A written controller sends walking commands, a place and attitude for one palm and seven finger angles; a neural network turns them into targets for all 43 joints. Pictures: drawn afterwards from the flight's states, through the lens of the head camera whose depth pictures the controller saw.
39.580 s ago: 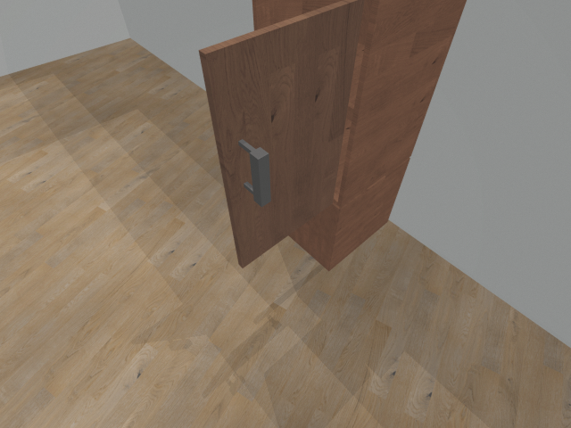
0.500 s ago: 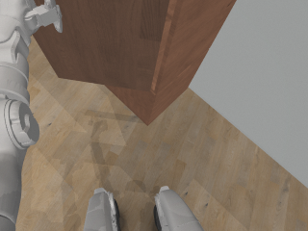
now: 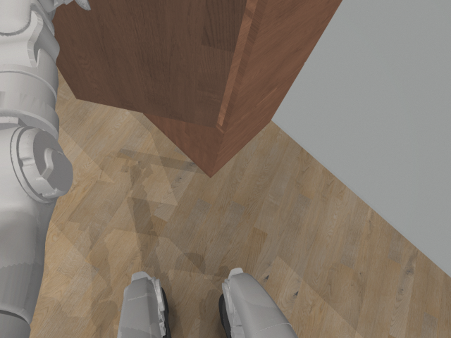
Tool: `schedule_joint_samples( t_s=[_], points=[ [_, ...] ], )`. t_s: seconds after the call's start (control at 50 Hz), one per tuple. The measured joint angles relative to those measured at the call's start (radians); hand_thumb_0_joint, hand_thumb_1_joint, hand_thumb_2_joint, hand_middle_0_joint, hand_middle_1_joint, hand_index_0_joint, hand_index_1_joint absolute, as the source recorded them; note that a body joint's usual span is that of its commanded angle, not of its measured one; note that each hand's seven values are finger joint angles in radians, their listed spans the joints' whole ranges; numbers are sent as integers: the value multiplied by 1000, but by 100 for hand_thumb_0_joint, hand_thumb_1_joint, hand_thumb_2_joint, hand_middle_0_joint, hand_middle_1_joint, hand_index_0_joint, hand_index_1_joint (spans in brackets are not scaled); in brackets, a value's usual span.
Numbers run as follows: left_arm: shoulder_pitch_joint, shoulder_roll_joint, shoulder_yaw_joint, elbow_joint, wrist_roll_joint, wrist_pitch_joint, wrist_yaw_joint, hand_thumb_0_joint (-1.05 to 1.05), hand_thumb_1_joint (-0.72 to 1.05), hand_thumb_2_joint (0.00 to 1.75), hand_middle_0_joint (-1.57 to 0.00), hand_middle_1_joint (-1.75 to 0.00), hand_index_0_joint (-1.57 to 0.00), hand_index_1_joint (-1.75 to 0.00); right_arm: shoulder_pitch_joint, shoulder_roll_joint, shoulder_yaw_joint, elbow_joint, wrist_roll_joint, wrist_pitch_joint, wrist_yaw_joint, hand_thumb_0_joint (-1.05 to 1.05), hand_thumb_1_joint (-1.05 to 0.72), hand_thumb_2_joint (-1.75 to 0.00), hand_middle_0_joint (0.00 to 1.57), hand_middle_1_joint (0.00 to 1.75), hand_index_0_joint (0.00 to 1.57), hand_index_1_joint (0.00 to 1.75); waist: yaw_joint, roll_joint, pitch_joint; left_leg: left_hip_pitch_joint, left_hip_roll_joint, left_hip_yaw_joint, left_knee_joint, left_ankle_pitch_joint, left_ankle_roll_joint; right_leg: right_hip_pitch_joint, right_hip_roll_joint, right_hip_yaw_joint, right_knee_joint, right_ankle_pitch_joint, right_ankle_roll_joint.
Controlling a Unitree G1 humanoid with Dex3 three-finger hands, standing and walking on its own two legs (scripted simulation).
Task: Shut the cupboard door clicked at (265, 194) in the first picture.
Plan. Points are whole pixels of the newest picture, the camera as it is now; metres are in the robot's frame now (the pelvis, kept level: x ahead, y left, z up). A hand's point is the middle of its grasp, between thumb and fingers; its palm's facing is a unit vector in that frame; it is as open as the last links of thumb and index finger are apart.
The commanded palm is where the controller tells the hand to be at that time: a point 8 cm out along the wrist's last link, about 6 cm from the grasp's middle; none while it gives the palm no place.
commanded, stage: pull the fist back off the door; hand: left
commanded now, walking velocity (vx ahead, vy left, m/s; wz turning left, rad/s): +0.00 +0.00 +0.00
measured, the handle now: out of the picture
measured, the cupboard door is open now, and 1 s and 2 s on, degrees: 34 34 34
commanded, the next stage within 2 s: draw the hand back to the body in 0.74 s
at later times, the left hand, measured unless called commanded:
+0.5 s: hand (81, 12) +0.57 +0.13 +0.14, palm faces +0.16 -0.99 -0.02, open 3.1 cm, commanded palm +0.52 +0.16 +0.13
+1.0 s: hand (75, 35) +0.51 +0.13 +0.15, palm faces +0.15 -0.99 -0.02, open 3.1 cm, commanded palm +0.45 +0.18 +0.15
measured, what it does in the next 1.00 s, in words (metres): rises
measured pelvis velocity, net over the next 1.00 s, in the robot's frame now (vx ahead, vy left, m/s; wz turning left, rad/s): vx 0.03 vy -0.02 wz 0.04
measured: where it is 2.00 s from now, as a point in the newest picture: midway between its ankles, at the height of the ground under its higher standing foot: (198, 332)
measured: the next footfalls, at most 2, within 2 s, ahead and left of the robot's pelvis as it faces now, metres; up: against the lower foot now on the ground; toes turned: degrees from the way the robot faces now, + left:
none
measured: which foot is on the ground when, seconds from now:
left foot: down 0.00-1.00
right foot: down 0.00-1.00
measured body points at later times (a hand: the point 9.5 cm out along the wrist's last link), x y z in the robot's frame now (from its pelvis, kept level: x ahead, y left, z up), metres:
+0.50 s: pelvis +0.03 -0.01 +0.04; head +0.16 +0.00 +0.47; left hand +0.55 +0.18 +0.14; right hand -0.01 -0.27 -0.07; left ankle +0.07 +0.12 -0.62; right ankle +0.00 -0.13 -0.62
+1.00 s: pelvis +0.03 -0.02 +0.05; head +0.12 -0.02 +0.49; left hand +0.50 +0.18 +0.16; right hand +0.08 -0.27 -0.08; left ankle +0.07 +0.12 -0.62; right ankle +0.00 -0.13 -0.62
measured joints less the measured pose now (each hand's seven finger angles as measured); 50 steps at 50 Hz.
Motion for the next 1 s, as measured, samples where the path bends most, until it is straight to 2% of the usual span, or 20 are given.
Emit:
schedule_joint_samples(
  t_s=[0.04, 0.06, 0.1, 0.14, 0.2, 0.34, 0.42, 0.54, 0.76, 0.9, 1.0],
  points=[
    [32, -38, 3, -36, 52, -22, 130, 0, 74, 86, -130, -150, -130, -150, 0, 6, -4, -10, -19, 7, 28, 0, -90, -90, 21, 30, 20, 30, -4, 2, -8, 2, -2, -1, -5, 2, -2, 2, -2, -1, -2, 0, -1],
    [49, -48, -3, -47, 77, -34, 172, 0, 75, 86, -130, -150, -130, -150, -2, 10, -6, -14, -24, 12, 40, 0, -90, -90, 21, 30, 20, 30, -7, 3, -10, 6, -3, 0, -8, 3, -3, 5, -3, -1, -4, 0, -2],
    [80, -57, -15, -54, 106, -55, 209, 0, 78, 87, -130, -150, -130, -150, -8, 19, -9, -17, -26, 27, 56, 0, -90, -90, 21, 30, 20, 30, -12, 6, -7, 22, -3, 1, -17, 5, -4, 19, -3, 0, -12, 2, -5],
    [109, -66, -24, -57, 104, -67, 205, 1, 81, 88, -130, -150, -130, -150, -12, 27, -11, -17, -21, 42, 61, 0, -90, -90, 21, 30, 20, 30, -11, 8, -3, 46, -3, 4, -34, 9, -5, 41, -3, 2, -27, 6, -6],
    [149, -84, -6, -51, 74, -81, 177, 1, 84, 88, -130, -150, -130, -150, -9, 32, -8, -12, -9, 57, 58, 0, -90, -90, 21, 30, 20, 30, -3, 10, -1, 90, 0, 12, -68, 15, -7, 79, -1, 10, -59, 16, -8],
    [256, -121, 5, -52, 32, -148, 163, 2, 88, 90, -130, -150, -130, -150, 14, 22, -19, -7, 3, 71, 55, 0, -90, -90, 21, 30, 20, 30, 26, 9, -12, 195, 1, 31, -137, 19, -13, 173, -2, 27, -120, 23, -12],
    [323, -146, -11, -77, 8, -181, 148, 2, 89, 90, -130, -150, -130, -150, 17, 13, -34, -4, 11, 83, 52, 0, -90, -90, 21, 30, 20, 30, 45, 0, -16, 243, -2, 36, -162, 17, -16, 217, -6, 31, -140, 20, -15],
    [440, -215, -45, -157, -35, -221, 126, 2, 90, 90, -130, -150, -130, -150, -3, -1, -58, 0, 24, 97, 44, 0, -90, -90, 21, 30, 20, 30, 80, -19, -17, 304, -9, 40, -192, 16, -20, 276, -13, 33, -165, 15, -19],
    [572, -308, -121, -262, -59, -268, 133, 2, 90, 90, -130, -150, -130, -150, -96, -1, -76, -2, 41, 97, 26, 0, -91, -90, 20, 30, 20, 30, 128, -32, -18, 374, -22, 41, -212, 13, -22, 345, -24, 33, -178, 6, -19],
    [533, -310, -116, -202, -58, -262, 142, 2, 90, 90, -130, -150, -130, -150, -138, 17, -59, -6, 41, 95, 18, 0, -90, -90, 20, 30, 20, 30, 127, -31, -22, 380, -26, 42, -213, 21, -22, 347, -29, 32, -169, 8, -19],
    [630, -307, -96, -315, -71, -263, 111, 2, 90, 90, -130, -150, -130, -150, -115, 26, -56, -30, 54, 113, 16, 0, -90, -90, 20, 30, 20, 30, 140, -25, -22, 427, -20, 63, -242, 28, -22, 381, -25, 53, -190, 19, -19]
  ],
)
